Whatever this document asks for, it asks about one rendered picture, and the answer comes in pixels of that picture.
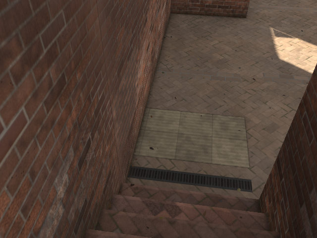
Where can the stairs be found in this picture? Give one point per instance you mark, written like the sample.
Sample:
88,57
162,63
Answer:
141,211

